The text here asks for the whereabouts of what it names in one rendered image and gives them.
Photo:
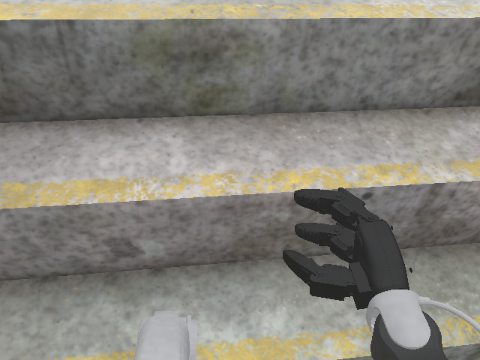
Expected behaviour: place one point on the robot left shin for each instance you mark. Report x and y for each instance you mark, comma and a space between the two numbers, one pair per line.
141, 323

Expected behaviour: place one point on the robot right forearm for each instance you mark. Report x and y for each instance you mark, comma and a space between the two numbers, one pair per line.
401, 329

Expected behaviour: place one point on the robot right hand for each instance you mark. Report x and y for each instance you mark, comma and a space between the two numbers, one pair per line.
375, 261

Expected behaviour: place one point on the robot left thigh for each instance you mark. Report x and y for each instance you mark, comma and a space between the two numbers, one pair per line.
166, 336

